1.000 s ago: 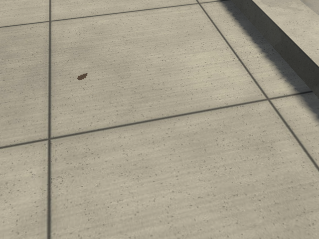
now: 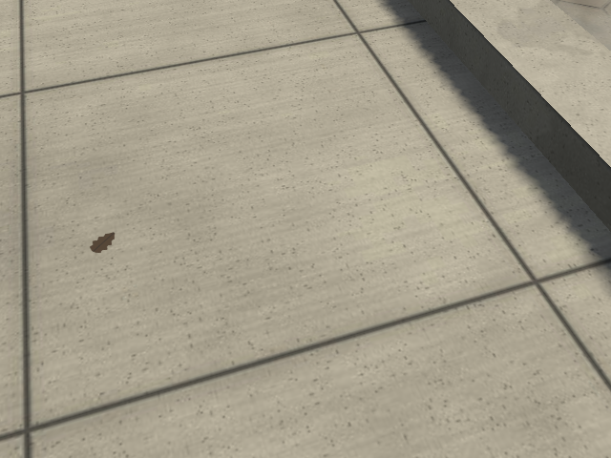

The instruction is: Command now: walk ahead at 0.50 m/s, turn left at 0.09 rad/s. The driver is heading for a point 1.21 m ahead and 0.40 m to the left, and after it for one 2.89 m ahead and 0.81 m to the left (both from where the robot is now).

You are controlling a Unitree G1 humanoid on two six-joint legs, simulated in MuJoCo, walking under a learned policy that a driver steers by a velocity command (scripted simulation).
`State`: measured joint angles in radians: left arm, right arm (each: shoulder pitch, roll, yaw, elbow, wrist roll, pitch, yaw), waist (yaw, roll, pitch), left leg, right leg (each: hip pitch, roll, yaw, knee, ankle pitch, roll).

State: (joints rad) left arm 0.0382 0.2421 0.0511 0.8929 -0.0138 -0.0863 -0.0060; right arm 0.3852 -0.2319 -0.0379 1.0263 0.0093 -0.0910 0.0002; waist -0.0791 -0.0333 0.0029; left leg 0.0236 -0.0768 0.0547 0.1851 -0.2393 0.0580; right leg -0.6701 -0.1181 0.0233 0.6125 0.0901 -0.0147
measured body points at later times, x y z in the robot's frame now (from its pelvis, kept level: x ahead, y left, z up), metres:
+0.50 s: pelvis +0.28 -0.04 +0.00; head +0.30 -0.03 +0.45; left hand +0.23 +0.23 -0.14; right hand +0.49 -0.26 -0.11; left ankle +0.41 +0.16 -0.68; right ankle +0.23 -0.15 -0.74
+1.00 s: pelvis +0.54 +0.10 +0.00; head +0.56 +0.13 +0.45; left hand +0.60 +0.43 -0.09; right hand +0.73 -0.12 -0.11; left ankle +0.47 +0.14 -0.74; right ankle +0.79 +0.02 -0.68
